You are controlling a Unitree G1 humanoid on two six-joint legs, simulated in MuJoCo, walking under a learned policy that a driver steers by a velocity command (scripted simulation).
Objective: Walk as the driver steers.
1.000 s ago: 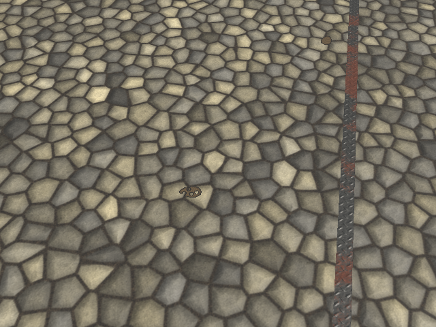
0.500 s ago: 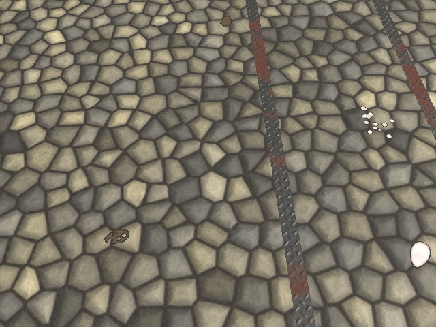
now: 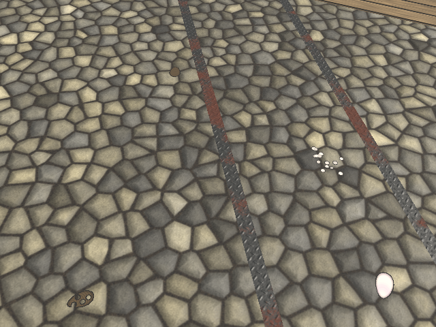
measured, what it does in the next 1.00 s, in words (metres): stands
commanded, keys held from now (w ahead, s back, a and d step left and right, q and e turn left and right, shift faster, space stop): no key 1.00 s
